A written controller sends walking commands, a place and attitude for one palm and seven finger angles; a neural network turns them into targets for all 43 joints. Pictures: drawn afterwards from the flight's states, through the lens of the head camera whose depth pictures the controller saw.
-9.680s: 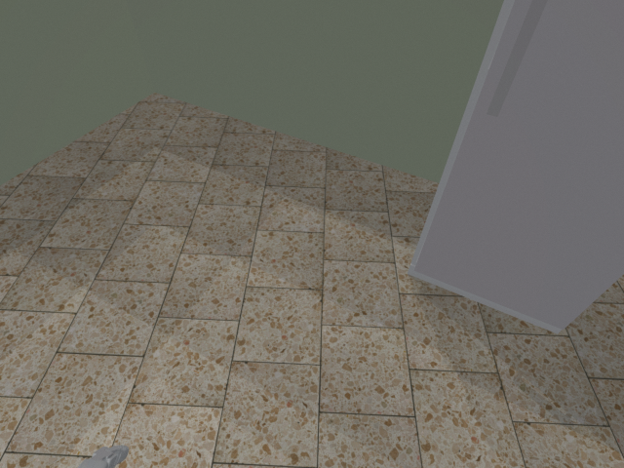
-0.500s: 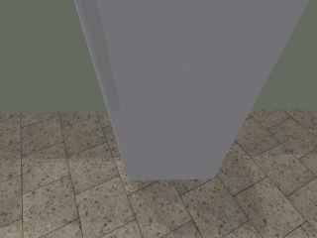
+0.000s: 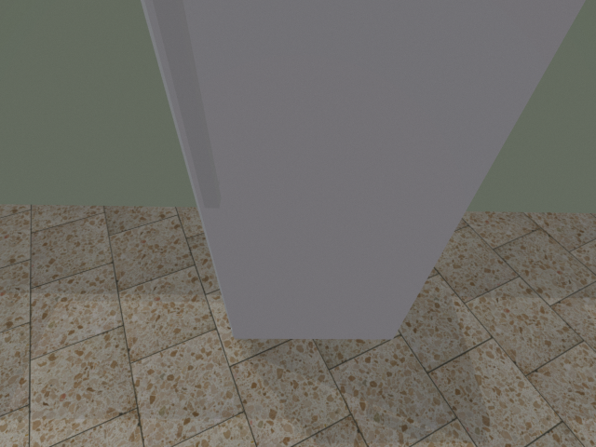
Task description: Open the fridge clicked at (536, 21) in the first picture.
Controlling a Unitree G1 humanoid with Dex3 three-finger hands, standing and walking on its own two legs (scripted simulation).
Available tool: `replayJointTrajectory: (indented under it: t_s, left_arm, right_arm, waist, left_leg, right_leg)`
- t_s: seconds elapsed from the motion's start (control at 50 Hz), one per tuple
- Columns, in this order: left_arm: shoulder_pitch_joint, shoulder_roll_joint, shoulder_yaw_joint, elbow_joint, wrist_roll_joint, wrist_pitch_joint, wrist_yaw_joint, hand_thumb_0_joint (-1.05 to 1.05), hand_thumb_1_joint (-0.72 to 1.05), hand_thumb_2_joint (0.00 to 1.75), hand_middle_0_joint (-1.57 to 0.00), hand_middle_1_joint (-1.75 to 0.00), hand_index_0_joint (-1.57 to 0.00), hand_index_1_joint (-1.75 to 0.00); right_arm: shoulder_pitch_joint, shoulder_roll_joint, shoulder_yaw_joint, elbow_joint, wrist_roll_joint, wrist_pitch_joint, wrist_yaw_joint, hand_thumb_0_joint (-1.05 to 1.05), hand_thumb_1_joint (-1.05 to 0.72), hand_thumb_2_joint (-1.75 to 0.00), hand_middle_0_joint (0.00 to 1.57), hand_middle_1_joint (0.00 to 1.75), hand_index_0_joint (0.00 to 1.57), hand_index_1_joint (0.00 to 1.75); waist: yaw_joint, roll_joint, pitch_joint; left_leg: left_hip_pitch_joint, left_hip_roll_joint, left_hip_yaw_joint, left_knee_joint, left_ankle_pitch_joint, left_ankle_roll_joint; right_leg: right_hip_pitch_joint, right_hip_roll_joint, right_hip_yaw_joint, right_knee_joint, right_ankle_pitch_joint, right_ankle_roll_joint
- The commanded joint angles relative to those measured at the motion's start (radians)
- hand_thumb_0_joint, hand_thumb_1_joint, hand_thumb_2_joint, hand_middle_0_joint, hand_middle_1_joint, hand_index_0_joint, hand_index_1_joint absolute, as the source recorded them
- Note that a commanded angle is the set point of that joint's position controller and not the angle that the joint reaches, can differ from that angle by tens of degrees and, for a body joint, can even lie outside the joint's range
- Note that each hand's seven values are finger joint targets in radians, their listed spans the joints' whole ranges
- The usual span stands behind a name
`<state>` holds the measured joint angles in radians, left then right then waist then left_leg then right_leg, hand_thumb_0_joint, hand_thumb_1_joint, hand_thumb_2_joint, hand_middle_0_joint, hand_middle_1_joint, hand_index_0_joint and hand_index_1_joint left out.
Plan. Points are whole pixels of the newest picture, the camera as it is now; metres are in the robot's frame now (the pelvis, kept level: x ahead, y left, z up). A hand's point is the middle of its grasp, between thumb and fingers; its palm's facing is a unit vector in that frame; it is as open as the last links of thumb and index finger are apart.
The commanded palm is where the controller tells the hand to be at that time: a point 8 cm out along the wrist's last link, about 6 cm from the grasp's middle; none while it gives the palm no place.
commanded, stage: raise the hand to about handle height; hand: left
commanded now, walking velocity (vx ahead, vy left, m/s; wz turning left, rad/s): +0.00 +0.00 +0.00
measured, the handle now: (197, 113) +0.50 +0.18 +0.18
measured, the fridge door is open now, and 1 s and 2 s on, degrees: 0 0 0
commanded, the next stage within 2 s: none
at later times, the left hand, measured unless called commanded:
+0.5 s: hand (139, 442) +0.13 +0.20 -0.03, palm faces +0.03 -1.00 +0.01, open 8.5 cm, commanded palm +0.11 +0.27 +0.00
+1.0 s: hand (68, 378) +0.17 +0.26 +0.07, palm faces +0.15 -0.99 -0.07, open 11.5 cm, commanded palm +0.14 +0.30 +0.08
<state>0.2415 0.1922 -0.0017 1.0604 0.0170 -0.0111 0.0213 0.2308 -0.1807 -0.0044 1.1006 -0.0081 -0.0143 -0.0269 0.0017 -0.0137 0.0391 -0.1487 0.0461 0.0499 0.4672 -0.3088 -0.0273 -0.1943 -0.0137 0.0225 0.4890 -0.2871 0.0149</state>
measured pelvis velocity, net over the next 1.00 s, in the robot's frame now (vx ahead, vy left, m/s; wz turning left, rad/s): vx -0.05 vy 0.00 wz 0.06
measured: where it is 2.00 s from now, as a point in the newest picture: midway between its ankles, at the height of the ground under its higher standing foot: outside the picture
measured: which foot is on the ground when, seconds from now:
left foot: down 0.00-1.00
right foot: down 0.00-1.00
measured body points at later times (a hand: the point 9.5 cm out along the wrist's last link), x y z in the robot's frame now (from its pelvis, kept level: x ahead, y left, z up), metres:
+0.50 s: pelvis -0.06 -0.01 -0.06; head -0.03 +0.01 +0.39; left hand +0.13 +0.26 -0.03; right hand +0.18 -0.24 -0.08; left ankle -0.04 +0.13 -0.74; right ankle -0.02 -0.13 -0.74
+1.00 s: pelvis -0.05 +0.00 -0.04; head -0.04 +0.00 +0.41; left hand +0.16 +0.31 +0.08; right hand +0.12 -0.22 -0.11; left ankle -0.04 +0.13 -0.74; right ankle -0.02 -0.13 -0.74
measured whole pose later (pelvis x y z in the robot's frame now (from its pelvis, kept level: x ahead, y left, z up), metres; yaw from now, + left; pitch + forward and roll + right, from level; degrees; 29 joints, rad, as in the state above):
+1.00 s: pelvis -0.05 +0.00 -0.04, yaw +4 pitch +3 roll -1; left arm 0.24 0.32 0.36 -0.02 -0.35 -0.15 -0.33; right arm 0.32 -0.26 0.06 0.61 0.03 -0.31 -0.07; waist 0.02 0.03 -0.05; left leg -0.49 0.04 -0.02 0.85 -0.41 -0.02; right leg -0.48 -0.02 -0.04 0.80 -0.38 0.02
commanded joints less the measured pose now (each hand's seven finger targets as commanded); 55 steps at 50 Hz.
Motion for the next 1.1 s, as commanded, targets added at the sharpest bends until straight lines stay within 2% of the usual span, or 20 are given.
replayJointTrajectory:
  t_s: [0.0,0.06,0.08,0.1,0.12,0.14,0.16,0.18,0.22,0.26,0.34,0.4,0.48,0.56,0.62,0.7,0.8,0.86,0.98,1.08]
  left_arm:
    - [0.037,0.125,0.031,-0.041,-0.003,-0.015,0.012,0.00,0.90,0.90,-0.20,-0.30,-0.20,-0.30]
    - [0.031,0.127,0.031,-0.039,-0.004,-0.014,0.011,0.00,0.90,0.90,-0.20,-0.30,-0.20,-0.30]
    - [0.135,0.123,0.028,0.011,0.000,-0.025,0.053,0.00,0.90,0.90,-0.20,-0.30,-0.20,-0.30]
    - [-0.598,0.538,0.386,-1.508,-0.176,-0.198,0.058,0.00,0.88,0.89,-0.20,-0.32,-0.20,-0.32]
    - [-0.132,0.239,0.141,-1.290,-0.121,-0.150,0.077,0.00,0.85,0.88,-0.20,-0.33,-0.20,-0.33]
    - [-0.029,0.190,0.151,-1.065,-0.120,-0.115,0.114,0.00,0.83,0.87,-0.21,-0.34,-0.21,-0.34]
    - [0.132,-0.013,0.019,-1.117,-0.163,-0.059,0.084,0.00,0.81,0.86,-0.21,-0.36,-0.21,-0.36]
    - [0.011,0.060,0.065,-1.233,-0.163,-0.083,0.065,0.00,0.78,0.85,-0.21,-0.37,-0.21,-0.37]
    - [0.054,0.043,0.115,-1.059,-0.175,-0.170,0.009,0.00,0.74,0.83,-0.21,-0.40,-0.21,-0.40]
    - [0.210,-0.012,0.140,-0.885,-0.213,-0.299,-0.085,0.00,0.69,0.81,-0.22,-0.43,-0.22,-0.43]
    - [0.254,0.108,0.273,-0.843,-0.297,-0.548,-0.368,0.00,0.60,0.77,-0.22,-0.50,-0.22,-0.50]
    - [0.158,0.234,0.365,-0.993,-0.315,-0.497,-0.427,0.00,0.53,0.74,-0.23,-0.54,-0.23,-0.54]
    - [-0.097,0.230,0.374,-1.323,-0.380,-0.444,-0.360,0.00,0.43,0.70,-0.23,-0.60,-0.23,-0.60]
    - [-0.180,0.201,0.256,-1.463,-0.326,-0.458,-0.299,0.00,0.34,0.66,-0.24,-0.66,-0.24,-0.66]
    - [-0.215,0.196,0.198,-1.384,-0.308,-0.408,-0.344,0.00,0.27,0.63,-0.25,-0.70,-0.25,-0.70]
    - [-0.143,0.284,0.298,-1.143,-0.309,-0.239,-0.412,0.00,0.18,0.59,-0.25,-0.76,-0.25,-0.76]
    - [-0.095,0.360,0.483,-1.213,-0.393,-0.132,-0.383,0.00,0.06,0.54,-0.26,-0.84,-0.26,-0.84]
    - [-0.109,0.333,0.501,-1.309,-0.417,-0.183,-0.342,0.00,-0.01,0.51,-0.27,-0.88,-0.27,-0.88]
    - [-0.180,0.270,0.374,-1.255,-0.374,-0.196,-0.381,0.00,-0.15,0.45,-0.27,-0.98,-0.27,-0.98]
    - [-0.284,0.382,0.454,-1.261,-0.380,-0.124,-0.430,0.00,-0.27,0.40,-0.28,-1.05,-0.28,-1.05]
  right_arm:
    - [0.039,-0.115,-0.019,-0.039,-0.004,-0.019,-0.006,0.00,-0.90,-0.90,0.20,0.30,0.20,0.30]
    - [0.043,-0.121,-0.017,-0.036,-0.005,-0.019,-0.005,0.00,-0.90,-0.90,0.20,0.30,0.20,0.30]
    - [-0.045,-0.133,-0.027,-0.104,0.007,-0.018,0.003,0.00,-0.90,-0.90,0.20,0.30,0.20,0.30]
    - [-0.094,-0.255,-0.087,-0.405,0.013,-0.159,-0.070,0.00,-0.90,-0.90,0.20,0.30,0.20,0.30]
    - [-0.063,-0.150,0.006,-0.380,0.017,-0.255,-0.094,0.00,-0.90,-0.90,0.20,0.30,0.20,0.30]
    - [-0.031,-0.155,0.005,-0.305,0.028,-0.287,-0.083,0.00,-0.90,-0.90,0.20,0.30,0.20,0.30]
    - [-0.037,-0.137,-0.013,-0.362,0.046,-0.302,-0.057,0.00,-0.90,-0.90,0.20,0.30,0.20,0.30]
    - [-0.038,-0.185,-0.028,-0.413,0.048,-0.318,-0.049,0.00,-0.90,-0.90,0.20,0.30,0.20,0.30]
    - [-0.028,-0.197,-0.055,-0.447,0.026,-0.327,-0.037,0.00,-0.90,-0.90,0.20,0.30,0.20,0.30]
    - [-0.054,-0.197,-0.061,-0.481,0.014,-0.330,-0.015,0.00,-0.90,-0.90,0.20,0.30,0.20,0.30]
    - [-0.094,-0.222,-0.077,-0.606,0.013,-0.334,0.030,0.00,-0.90,-0.90,0.20,0.30,0.20,0.30]
    - [-0.112,-0.226,-0.078,-0.713,0.026,-0.315,0.027,0.00,-0.90,-0.90,0.20,0.30,0.20,0.30]
    - [-0.105,-0.197,-0.056,-0.765,0.036,-0.302,-0.007,0.00,-0.90,-0.90,0.20,0.30,0.20,0.30]
    - [-0.051,-0.204,-0.024,-0.703,0.028,-0.320,-0.039,0.00,-0.90,-0.90,0.20,0.30,0.20,0.30]
    - [-0.049,-0.216,-0.009,-0.670,0.037,-0.333,-0.062,0.00,-0.90,-0.90,0.20,0.30,0.20,0.30]
    - [-0.071,-0.224,0.002,-0.664,0.054,-0.336,-0.081,0.00,-0.90,-0.90,0.20,0.30,0.20,0.30]
    - [-0.111,-0.193,0.017,-0.712,0.045,-0.337,-0.075,0.00,-0.90,-0.90,0.20,0.30,0.20,0.30]
    - [-0.085,-0.184,0.013,-0.703,0.039,-0.356,-0.059,0.00,-0.90,-0.90,0.20,0.30,0.20,0.30]
    - [-0.052,-0.214,0.008,-0.655,0.045,-0.384,-0.058,0.00,-0.90,-0.90,0.20,0.30,0.20,0.30]
    - [-0.069,-0.225,0.010,-0.652,0.052,-0.386,-0.091,0.00,-0.90,-0.90,0.20,0.30,0.20,0.30]
  waist:
    - [0.004,0.014,-0.018]
    - [0.004,0.012,-0.016]
    - [0.036,0.004,0.018]
    - [-0.027,0.296,-0.355]
    - [0.047,0.357,-0.399]
    - [0.021,0.209,-0.349]
    - [-0.002,0.098,-0.254]
    - [-0.016,0.030,-0.227]
    - [-0.043,-0.177,-0.041]
    - [-0.004,-0.235,0.029]
    - [0.064,-0.065,-0.130]
    - [0.094,0.026,-0.289]
    - [0.045,0.141,-0.352]
    - [-0.030,0.154,-0.264]
    - [-0.066,0.105,-0.211]
    - [-0.015,0.064,-0.149]
    - [0.087,0.058,-0.290]
    - [0.074,0.028,-0.308]
    - [0.012,0.079,-0.190]
    - [0.040,0.070,-0.226]
  left_leg:
    - [-0.012,0.060,-0.056,-0.071,0.261,0.045]
    - [-0.021,0.062,-0.059,-0.083,0.241,0.045]
    - [-0.088,0.069,-0.005,0.134,0.252,0.011]
    - [0.161,-0.046,-0.007,0.005,0.429,0.012]
    - [0.183,-0.033,0.018,-0.037,0.658,-0.009]
    - [0.124,-0.003,-0.011,0.001,0.641,-0.011]
    - [0.068,0.018,-0.044,-0.009,0.591,0.003]
    - [0.012,0.004,-0.050,0.020,0.474,0.019]
    - [-0.169,-0.021,-0.062,0.064,0.234,0.030]
    - [-0.329,-0.035,-0.062,0.139,0.052,0.020]
    - [-0.475,-0.072,-0.014,0.324,-0.016,0.004]
    - [-0.500,-0.087,0.006,0.368,-0.045,0.025]
    - [-0.422,-0.069,-0.030,0.372,-0.089,0.038]
    - [-0.386,-0.041,-0.078,0.372,-0.097,0.048]
    - [-0.393,-0.037,-0.095,0.367,-0.124,0.053]
    - [-0.442,-0.050,-0.096,0.308,-0.178,0.045]
    - [-0.374,-0.057,-0.079,0.253,-0.030,0.033]
    - [-0.325,-0.051,-0.072,0.240,0.056,0.030]
    - [-0.280,-0.042,-0.072,0.203,0.027,0.037]
    - [-0.220,-0.045,-0.077,0.161,0.043,0.043]
  right_leg:
    - [0.016,-0.078,0.065,-0.064,0.308,-0.049]
    - [0.015,-0.079,0.063,-0.071,0.274,-0.048]
    - [0.005,-0.155,0.109,-0.069,0.634,-0.025]
    - [0.092,-0.059,0.005,-0.028,0.692,-0.038]
    - [0.138,-0.030,-0.036,0.044,0.473,-0.083]
    - [0.066,-0.005,-0.071,0.047,0.326,-0.063]
    - [0.007,-0.009,-0.098,0.040,0.282,-0.041]
    - [-0.027,-0.017,-0.093,0.037,0.284,-0.031]
    - [-0.171,0.001,-0.118,0.039,0.174,-0.021]
    - [-0.300,0.008,-0.131,0.105,0.010,-0.021]
    - [-0.360,-0.010,-0.074,0.298,-0.023,-0.060]
    - [-0.342,-0.008,-0.036,0.337,-0.086,-0.050]
    - [-0.361,0.005,-0.017,0.306,-0.170,-0.041]
    - [-0.411,0.023,-0.040,0.306,-0.137,-0.046]
    - [-0.410,0.029,-0.046,0.277,-0.155,-0.036]
    - [-0.354,0.017,-0.033,0.199,-0.247,-0.033]
    - [-0.182,0.010,-0.055,0.198,-0.117,-0.036]
    - [-0.161,0.022,-0.073,0.203,0.009,-0.034]
    - [-0.208,0.024,-0.075,0.164,0.025,-0.029]
    - [-0.134,0.017,-0.069,0.123,0.036,-0.031]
